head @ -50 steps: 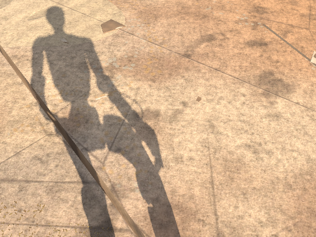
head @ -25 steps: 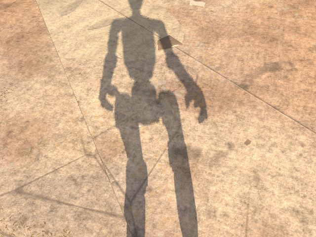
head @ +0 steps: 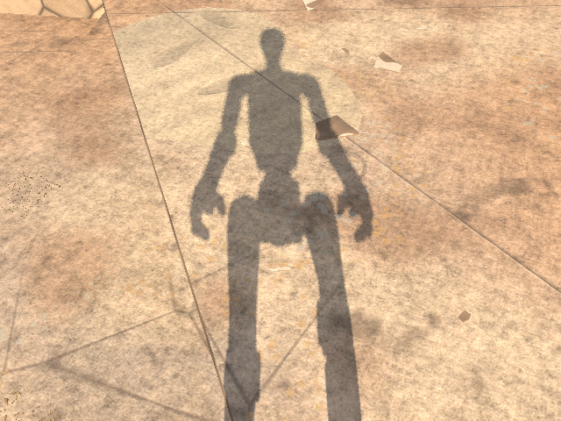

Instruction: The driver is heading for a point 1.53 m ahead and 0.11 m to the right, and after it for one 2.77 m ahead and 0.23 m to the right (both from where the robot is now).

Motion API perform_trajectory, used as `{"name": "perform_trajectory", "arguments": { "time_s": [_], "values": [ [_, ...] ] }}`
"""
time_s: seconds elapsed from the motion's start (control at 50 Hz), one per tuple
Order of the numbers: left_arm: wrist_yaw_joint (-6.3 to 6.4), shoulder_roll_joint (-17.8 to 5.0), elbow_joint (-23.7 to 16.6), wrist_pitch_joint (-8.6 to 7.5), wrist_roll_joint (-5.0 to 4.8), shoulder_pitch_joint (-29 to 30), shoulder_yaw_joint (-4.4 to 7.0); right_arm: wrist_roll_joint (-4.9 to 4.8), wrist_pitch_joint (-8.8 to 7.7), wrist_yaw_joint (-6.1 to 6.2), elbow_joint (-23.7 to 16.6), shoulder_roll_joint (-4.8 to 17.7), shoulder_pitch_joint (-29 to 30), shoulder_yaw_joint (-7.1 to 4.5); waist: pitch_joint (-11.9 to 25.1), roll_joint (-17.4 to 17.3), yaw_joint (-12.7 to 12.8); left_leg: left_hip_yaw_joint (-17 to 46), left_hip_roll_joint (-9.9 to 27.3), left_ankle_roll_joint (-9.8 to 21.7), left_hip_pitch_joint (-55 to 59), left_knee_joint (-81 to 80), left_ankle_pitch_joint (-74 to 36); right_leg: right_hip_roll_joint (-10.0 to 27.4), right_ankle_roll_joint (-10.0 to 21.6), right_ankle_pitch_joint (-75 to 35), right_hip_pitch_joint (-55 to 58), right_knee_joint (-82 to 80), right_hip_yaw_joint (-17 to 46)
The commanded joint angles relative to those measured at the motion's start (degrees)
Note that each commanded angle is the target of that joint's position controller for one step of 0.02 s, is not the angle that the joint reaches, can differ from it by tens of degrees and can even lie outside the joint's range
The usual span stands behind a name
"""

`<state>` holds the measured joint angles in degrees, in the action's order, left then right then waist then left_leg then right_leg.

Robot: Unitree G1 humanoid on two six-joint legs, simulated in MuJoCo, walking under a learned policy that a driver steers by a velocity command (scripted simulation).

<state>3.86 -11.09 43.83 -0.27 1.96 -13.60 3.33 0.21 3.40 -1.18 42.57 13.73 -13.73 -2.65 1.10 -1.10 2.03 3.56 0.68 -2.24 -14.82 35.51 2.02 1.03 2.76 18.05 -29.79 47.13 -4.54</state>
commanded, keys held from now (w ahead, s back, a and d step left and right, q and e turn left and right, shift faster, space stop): no key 0.48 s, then w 0.26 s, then no key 0.26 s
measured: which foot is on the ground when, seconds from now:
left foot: up 0.00-0.04, down 0.06-0.54, up 0.56-1.00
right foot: down 0.00-0.06, up 0.08-0.50, down 0.52-1.00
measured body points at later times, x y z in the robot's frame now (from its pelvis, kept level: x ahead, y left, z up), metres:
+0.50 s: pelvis -0.02 -0.01 -0.08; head +0.00 +0.00 +0.37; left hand +0.12 +0.19 -0.21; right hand -0.04 -0.24 -0.22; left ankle -0.05 +0.12 -0.83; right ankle +0.00 -0.12 -0.69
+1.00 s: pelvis +0.10 -0.03 +0.04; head +0.13 -0.05 +0.49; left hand +0.07 +0.22 -0.09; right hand +0.26 -0.28 -0.08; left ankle +0.23 +0.10 -0.62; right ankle +0.00 -0.12 -0.70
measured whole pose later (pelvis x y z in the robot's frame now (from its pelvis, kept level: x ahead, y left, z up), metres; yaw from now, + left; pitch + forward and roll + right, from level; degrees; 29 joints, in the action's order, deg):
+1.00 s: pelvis +0.10 -0.03 +0.04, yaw -1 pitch +2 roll +0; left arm 2.5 -9.9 56.0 -5.1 1.4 -25.2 2.4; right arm 2.2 0.4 -0.9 42.2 13.6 -8.2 -3.6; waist -1.0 -2.4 2.3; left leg 0.2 1.8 -0.3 -42.3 57.0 7.1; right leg -1.1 2.3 19.0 -1.8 18.8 -4.3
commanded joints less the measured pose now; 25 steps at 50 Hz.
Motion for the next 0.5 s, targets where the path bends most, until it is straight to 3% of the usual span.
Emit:
{"name": "perform_trajectory", "arguments": {
  "time_s": [0.02,0.04,0.06,0.08,0.1,0.12,0.14,0.16,0.18,0.2,0.22,0.26,0.3,0.34,0.4,0.42,0.46,0.48,0.5],
  "values": [
    [1.72,-4.8,-1.8,1.52,0.07,-1.2,0.89,-1.04,-1.12,-0.14,1.0,0.6,-5.8,0.30,2.3,3.5,-0.5,-7.1,0.4,0.6,10.1,-23.4,-20.9,4.4,6.5,1.3,1.3,-0.1,10.2],
    [2.10,-4.0,-1.4,1.87,0.33,-2.0,0.66,-1.00,-1.53,0.23,2.8,1.1,-8.0,0.31,1.5,1.4,-0.5,-8.3,0.7,0.5,14.8,-27.5,-24.6,2.8,5.5,0.2,-1.4,5.6,8.1],
    [1.78,-1.4,-0.2,2.29,0.02,-3.2,0.14,0.12,-2.46,0.26,4.1,1.7,-9.5,0.56,0.4,-3.3,-0.5,-7.2,2.7,0.2,18.0,-27.1,-23.8,-1.2,4.1,5.4,-5.5,16.4,4.0],
    [1.34,0.7,-0.1,2.95,-1.45,-3.7,0.20,1.39,-3.99,-0.53,4.9,3.0,-13.1,1.22,-0.7,-12.4,-1.7,1.5,11.0,1.3,18.8,-15.3,-52.1,-6.1,1.2,24.9,-16.2,38.1,1.8],
    [1.08,1.9,0.5,2.50,-2.68,-7.3,0.13,1.58,-4.54,-0.70,5.3,4.7,-14.8,1.46,-2.5,-14.2,0.8,0.5,15.9,2.3,14.8,-7.4,-68.2,-8.1,-0.5,27.6,-20.0,53.0,4.3],
    [1.51,1.3,2.2,2.17,-1.83,-9.4,0.16,1.02,-4.05,-0.68,5.1,6.6,-14.0,0.72,-2.3,-11.6,1.8,1.4,18.1,5.1,12.7,-7.9,-56.8,-7.9,-0.8,23.9,-23.5,58.9,6.8],
    [1.94,0.0,2.8,2.06,-0.18,-7.5,0.22,0.57,-3.21,-0.57,4.2,6.9,-10.3,0.73,-3.9,-10.2,3.2,2.1,17.9,8.2,10.4,-8.7,-39.1,-6.6,-0.9,21.2,-27.8,64.7,6.7],
    [1.85,-1.5,-0.2,1.92,1.20,-0.2,0.03,0.23,-2.79,0.62,2.4,10.0,-7.7,-0.50,-5.5,-14.3,1.2,12.1,24.9,15.7,7.2,-18.3,-13.7,-4.2,-1.8,18.7,-32.3,67.5,6.0],
    [1.30,-5.0,-2.2,2.41,1.25,8.5,0.68,-0.10,-3.01,1.90,0.9,6.8,-2.3,0.40,-11.2,-11.4,0.2,14.5,25.3,19.5,2.6,-24.6,0.2,-2.9,-2.9,15.2,-34.6,69.4,6.8],
    [0.44,-5.8,-1.5,3.24,0.56,9.3,1.07,0.34,-3.36,3.01,0.5,3.2,-0.1,1.77,-12.3,-6.4,0.7,12.6,22.1,19.2,0.7,-25.6,6.9,-2.5,-3.1,13.7,-32.2,66.7,7.5],
    [-0.20,-3.8,-2.3,3.87,0.01,9.8,0.49,1.26,-3.77,3.92,1.6,4.1,-2.9,1.72,-12.4,-6.0,0.1,13.1,21.0,19.2,2.5,-25.4,9.5,-3.0,-3.0,14.0,-33.4,67.0,7.4],
    [-1.01,-1.0,-0.3,4.45,-0.28,5.1,-0.30,1.24,-4.58,4.77,4.9,3.4,-9.2,1.69,-8.7,-2.4,0.0,9.9,17.7,17.4,8.2,-22.6,3.6,-2.3,-1.7,14.2,-31.5,64.1,6.2],
    [-1.07,0.6,0.2,4.43,-0.58,3.3,-1.09,1.03,-4.97,4.90,7.1,2.4,-13.0,1.83,-5.1,-4.6,-0.8,7.8,15.8,16.7,13.1,-20.6,-4.0,-2.1,-0.9,16.8,-30.6,61.9,4.9],
    [-1.14,1.2,-0.9,4.30,-0.76,5.2,-1.78,1.13,-5.03,5.13,8.3,1.2,-14.9,2.07,-3.6,-5.8,-1.6,7.2,15.6,16.8,16.2,-20.0,-8.1,-0.8,-0.8,19.2,-31.4,57.0,4.1],
    [-1.47,3.0,-3.5,3.63,-1.12,9.3,-3.18,1.75,-4.91,5.58,8.8,2.3,-15.4,1.45,-2.1,-6.8,-2.6,7.1,16.7,16.3,18.3,-21.1,-11.9,1.8,-0.4,23.5,-30.3,44.3,3.8],
    [-1.65,3.5,-2.3,3.21,-1.76,7.4,-3.59,1.73,-4.70,5.12,8.7,2.3,-14.6,1.44,0.1,-6.5,-2.7,2.9,15.9,15.8,15.9,-21.1,-20.4,1.8,0.1,24.8,-23.6,39.7,0.1],
    [-1.54,3.9,-2.4,2.65,-2.56,5.8,-4.18,1.76,-4.42,4.14,9.3,3.8,-14.8,0.67,1.5,-9.6,-2.6,-0.5,15.4,14.7,10.6,-22.0,-30.3,0.5,2.0,26.7,-12.2,32.4,-2.8],
    [-1.44,3.5,-1.9,2.33,-2.95,3.4,-4.19,1.61,-4.26,3.48,10.1,3.8,-15.3,0.52,1.9,-10.3,-1.8,-1.4,15.2,13.5,8.6,-21.9,-33.5,-0.4,3.0,23.8,-6.8,28.0,-2.7],
    [-1.51,3.7,-0.8,1.90,-2.72,-0.3,-4.40,0.98,-4.16,2.76,11.4,4.0,-16.3,0.41,3.2,-9.9,0.3,-2.8,14.2,11.7,6.2,-20.5,-32.3,-1.6,3.9,16.9,0.3,20.3,-2.1]
  ]
}}
Next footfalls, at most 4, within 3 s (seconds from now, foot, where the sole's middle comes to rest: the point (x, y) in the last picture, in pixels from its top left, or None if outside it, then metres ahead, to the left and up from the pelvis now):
0.06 left None -0.01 0.12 -0.86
0.52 right None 0.04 -0.13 -0.73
1.14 left None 0.36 0.09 -0.73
1.66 right None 0.30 -0.07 -0.73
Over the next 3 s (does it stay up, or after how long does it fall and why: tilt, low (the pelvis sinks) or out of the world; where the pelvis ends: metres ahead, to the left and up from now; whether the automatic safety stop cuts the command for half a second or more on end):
stays up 0.67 0.04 0.04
